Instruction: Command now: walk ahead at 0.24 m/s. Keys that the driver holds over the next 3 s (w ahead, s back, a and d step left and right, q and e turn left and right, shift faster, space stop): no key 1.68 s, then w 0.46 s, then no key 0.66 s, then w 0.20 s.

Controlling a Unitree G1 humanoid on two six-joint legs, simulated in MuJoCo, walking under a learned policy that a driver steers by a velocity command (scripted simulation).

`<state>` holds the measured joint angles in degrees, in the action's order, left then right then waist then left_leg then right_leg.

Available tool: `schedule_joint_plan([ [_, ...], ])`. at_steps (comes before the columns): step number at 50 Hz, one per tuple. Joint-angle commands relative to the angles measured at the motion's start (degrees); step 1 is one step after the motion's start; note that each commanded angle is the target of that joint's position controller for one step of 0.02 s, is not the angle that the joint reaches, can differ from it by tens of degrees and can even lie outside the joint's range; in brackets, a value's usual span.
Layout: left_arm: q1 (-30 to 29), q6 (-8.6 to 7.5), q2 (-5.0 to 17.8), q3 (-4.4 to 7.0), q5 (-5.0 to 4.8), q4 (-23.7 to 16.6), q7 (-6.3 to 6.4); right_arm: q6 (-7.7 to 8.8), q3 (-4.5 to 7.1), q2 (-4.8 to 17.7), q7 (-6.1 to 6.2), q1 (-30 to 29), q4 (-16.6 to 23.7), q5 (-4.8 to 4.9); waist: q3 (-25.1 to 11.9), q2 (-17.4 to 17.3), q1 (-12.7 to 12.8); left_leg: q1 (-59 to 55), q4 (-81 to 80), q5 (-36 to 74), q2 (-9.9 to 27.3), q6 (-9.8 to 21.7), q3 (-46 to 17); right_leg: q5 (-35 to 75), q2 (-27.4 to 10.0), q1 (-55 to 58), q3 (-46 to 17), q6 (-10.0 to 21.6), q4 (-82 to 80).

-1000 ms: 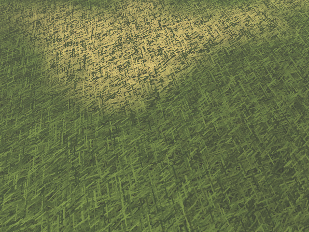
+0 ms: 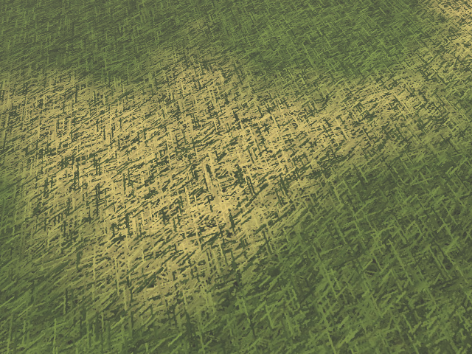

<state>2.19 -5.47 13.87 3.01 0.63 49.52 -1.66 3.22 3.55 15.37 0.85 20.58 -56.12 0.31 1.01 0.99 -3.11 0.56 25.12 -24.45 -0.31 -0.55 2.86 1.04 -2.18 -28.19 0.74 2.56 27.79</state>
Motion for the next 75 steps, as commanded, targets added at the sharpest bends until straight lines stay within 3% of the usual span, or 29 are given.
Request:
schedule_joint_plan([
  [1,18.6,0.32,14.6,3.34,0.95,2.8,0.56,1.06,-1.47,-0.9,-0.22,10.3,1.8,-0.93,-23.6,16.7,4.3,27.8,41.1,-14.6,-3.5,-1.2,-3.2,43.2,-22.6,47.6,-26.7,16.7,1.4],
  [2,18.8,0.88,11.2,2.55,-0.38,2.3,0.18,1.14,-0.18,4.5,-0.36,9.2,0.5,0.39,-25.4,10.2,6.3,29.0,46.8,-16.1,-1.9,-1.2,-10.4,32.4,-20.5,43.6,-28.0,16.4,-1.6],
  [3,14.0,1.09,10.0,2.12,-0.85,1.6,0.26,0.84,0.47,6.7,-0.20,3.5,2.1,1.56,-17.4,7.2,5.8,33.4,47.7,-13.2,0.4,-0.9,-8.5,24.3,-18.3,36.6,-22.1,14.1,-3.8],
  [4,9.1,1.25,8.2,1.41,-0.55,0.6,0.45,0.14,0.48,6.3,0.40,-0.3,2.8,1.24,-12.4,3.1,4.7,33.4,45.0,-9.0,2.9,-1.1,-6.8,18.3,-15.7,29.0,-18.2,12.2,-6.1],
  [5,5.5,1.32,6.2,0.72,-0.17,0.2,0.64,-0.83,0.80,6.0,1.04,-2.1,3.0,0.53,-9.0,2.0,3.3,30.8,41.4,-5.5,4.9,-1.4,-6.8,14.3,-14.2,21.4,-15.3,11.3,-8.5],
  [7,2.7,1.41,5.1,0.33,1.11,0.6,0.82,-2.47,0.68,3.9,1.68,-0.6,2.6,0.01,-7.5,5.3,0.7,21.9,34.3,-1.2,5.9,-1.5,-6.2,10.4,-11.4,11.7,-11.1,10.3,-12.0],
  [9,2.0,1.37,5.6,0.40,1.50,1.2,1.22,-3.01,0.35,2.3,2.20,-0.2,2.3,-0.14,-7.5,6.2,0.0,17.9,26.0,0.0,5.4,-1.6,-5.1,10.6,-10.0,9.0,-7.9,10.7,-12.9],
  [11,2.4,1.64,6.5,0.57,1.10,1.8,1.69,-3.42,0.16,2.3,2.34,-1.8,2.3,-0.32,-8.5,5.9,0.8,15.2,19.5,4.1,5.2,-1.6,-4.6,5.3,-10.0,9.3,-7.6,10.7,-13.7],
  [13,2.5,2.33,7.0,0.52,0.59,2.2,2.04,-3.95,0.35,3.1,2.15,-3.2,2.2,-0.32,-8.0,5.4,1.2,12.7,14.8,8.3,4.8,-1.3,-4.1,-7.1,-10.0,8.6,-8.3,10.0,-15.1],
  [16,2.4,3.33,5.5,-0.18,-0.28,3.1,2.27,-4.10,0.39,2.9,1.73,-4.5,1.5,-1.21,-3.5,4.0,0.5,7.6,4.1,14.3,3.7,0.3,-2.6,-26.2,-7.2,4.9,-8.1,5.9,-15.4],
  [17,4.2,3.48,4.6,-0.53,-0.25,4.0,2.24,-4.01,0.39,3.6,1.71,-4.8,1.7,-1.72,-1.9,2.6,0.8,7.1,0.5,16.3,5.5,1.2,-4.5,-29.8,-5.8,4.4,-8.0,3.5,-14.9],
  [18,5.4,3.51,4.5,-0.51,0.04,4.2,2.17,-3.83,0.54,5.5,1.84,-5.0,2.0,-1.71,-0.2,-0.3,2.3,7.9,-1.3,16.7,7.8,2.4,-6.6,-29.2,-3.6,4.3,-6.7,1.7,-12.2],
  [19,7.6,3.79,4.6,-0.19,-0.22,4.3,2.37,-3.72,1.39,8.4,1.76,-6.2,1.0,-0.79,1.2,-6.9,5.0,13.8,-1.4,7.2,6.9,3.4,-6.2,-25.7,-0.1,7.1,-2.8,0.4,-11.3],
  [20,6.2,4.05,5.2,-0.19,0.06,4.5,2.72,-3.19,0.98,5.5,1.45,-6.8,0.8,-0.70,1.9,-6.7,3.7,18.6,-3.7,2.6,6.0,2.7,-6.2,-21.8,0.4,12.0,-1.5,-0.2,-8.5],
  [21,6.0,4.28,4.9,-0.17,-0.06,4.4,2.91,-2.68,0.49,3.8,1.38,-7.3,0.4,-1.12,1.4,-7.2,4.1,19.9,-4.9,2.6,6.0,1.7,-6.2,-19.0,0.3,14.5,-1.2,0.0,-7.2],
  [25,6.8,4.60,4.3,-0.24,0.05,5.9,2.93,-1.34,0.31,3.5,1.24,-7.5,-0.7,-0.71,-1.2,-5.2,3.9,15.7,-2.8,13.3,5.2,0.5,-5.2,-10.3,0.1,16.4,-0.8,0.9,-4.9],
  [34,6.5,5.20,4.4,-0.14,-0.54,8.1,2.97,-1.86,-0.05,3.4,1.50,-6.4,-2.8,-0.45,-2.4,-1.4,3.0,12.2,-0.6,20.7,4.2,1.0,-3.9,-2.0,-0.2,18.3,-0.5,0.5,-2.9],
  [50,6.9,5.69,4.6,-0.20,-0.63,11.1,3.61,-2.72,-0.50,2.0,1.79,-6.6,-5.2,-0.55,-0.1,-1.4,3.1,12.0,-1.8,17.3,3.1,0.6,-2.7,-4.6,-0.4,18.1,-0.9,0.1,-3.7],
  [75,9.8,5.53,3.2,-0.72,-0.74,12.8,3.79,-2.46,-1.35,0.4,2.17,-2.2,-7.6,-0.48,1.5,-1.0,3.2,13.6,-2.7,13.0,2.6,0.3,-2.1,-10.2,-0.3,16.7,-1.4,0.3,-5.5],
])
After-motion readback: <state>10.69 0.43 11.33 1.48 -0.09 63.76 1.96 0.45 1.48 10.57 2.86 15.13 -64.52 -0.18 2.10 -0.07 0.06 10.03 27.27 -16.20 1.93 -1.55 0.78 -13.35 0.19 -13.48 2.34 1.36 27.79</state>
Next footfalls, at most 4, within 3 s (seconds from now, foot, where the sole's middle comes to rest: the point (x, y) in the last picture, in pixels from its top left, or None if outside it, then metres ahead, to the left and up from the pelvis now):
0.34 left None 0.14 0.13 -0.76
2.36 right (269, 335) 0.52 -0.07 -0.76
2.70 left None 0.48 0.16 -0.76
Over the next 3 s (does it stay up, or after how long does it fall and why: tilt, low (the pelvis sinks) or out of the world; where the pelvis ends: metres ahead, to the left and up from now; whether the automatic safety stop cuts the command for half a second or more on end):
stays up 0.48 0.02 0.01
